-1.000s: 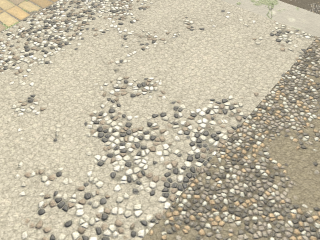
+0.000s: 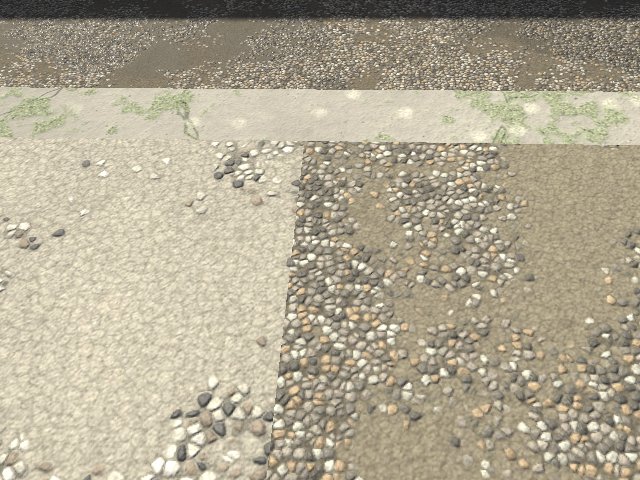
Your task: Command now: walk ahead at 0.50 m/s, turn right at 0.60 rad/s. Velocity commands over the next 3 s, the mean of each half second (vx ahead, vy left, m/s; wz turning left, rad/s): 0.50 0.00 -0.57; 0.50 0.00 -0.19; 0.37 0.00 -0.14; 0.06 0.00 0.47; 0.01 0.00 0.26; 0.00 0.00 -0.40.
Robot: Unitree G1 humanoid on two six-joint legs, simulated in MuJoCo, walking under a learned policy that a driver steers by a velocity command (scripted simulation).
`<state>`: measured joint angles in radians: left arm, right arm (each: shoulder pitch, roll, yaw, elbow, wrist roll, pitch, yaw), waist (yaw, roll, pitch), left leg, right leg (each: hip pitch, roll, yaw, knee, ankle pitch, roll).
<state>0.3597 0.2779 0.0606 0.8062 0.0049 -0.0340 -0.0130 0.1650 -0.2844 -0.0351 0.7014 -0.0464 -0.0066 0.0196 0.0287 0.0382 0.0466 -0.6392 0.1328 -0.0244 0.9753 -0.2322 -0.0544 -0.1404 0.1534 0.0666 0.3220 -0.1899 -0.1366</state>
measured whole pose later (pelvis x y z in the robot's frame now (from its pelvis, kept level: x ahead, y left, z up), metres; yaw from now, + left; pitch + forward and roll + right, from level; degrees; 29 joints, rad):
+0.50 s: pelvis +0.28 +0.03 +0.00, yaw -17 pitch +1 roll +1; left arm 0.22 0.32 0.06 0.76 0.04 -0.01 -0.05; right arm 0.32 -0.27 -0.04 0.78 -0.02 -0.08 0.01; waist -0.02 -0.05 0.04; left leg -0.16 -0.01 0.12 0.36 -0.21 0.04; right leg -0.56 0.01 0.06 1.09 -0.28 -0.06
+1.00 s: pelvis +0.52 -0.09 +0.00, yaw -22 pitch +0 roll +0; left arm 0.36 0.24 0.03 0.91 0.00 -0.07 -0.01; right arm 0.24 -0.27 -0.04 0.82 -0.04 -0.02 0.03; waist 0.02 0.04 0.02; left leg -0.55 0.11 0.02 0.98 -0.24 0.00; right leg -0.11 0.08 -0.04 0.28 -0.18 -0.10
